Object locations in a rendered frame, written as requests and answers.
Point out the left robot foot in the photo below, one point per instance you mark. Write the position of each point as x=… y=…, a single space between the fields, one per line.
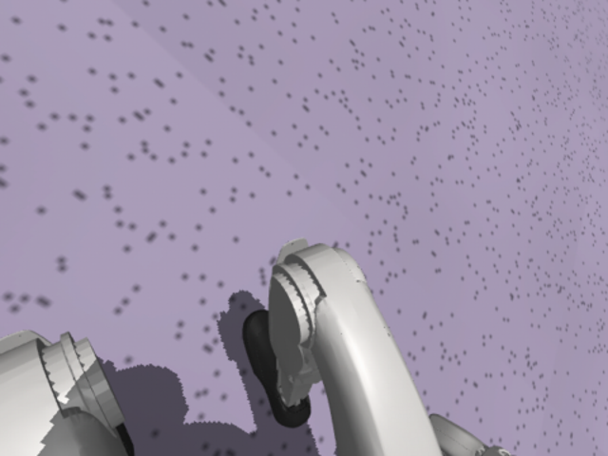
x=128 y=445

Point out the right robot hand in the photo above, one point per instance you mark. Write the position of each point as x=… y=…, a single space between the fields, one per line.
x=454 y=440

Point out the right robot foot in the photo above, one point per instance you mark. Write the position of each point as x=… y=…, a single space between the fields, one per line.
x=262 y=358

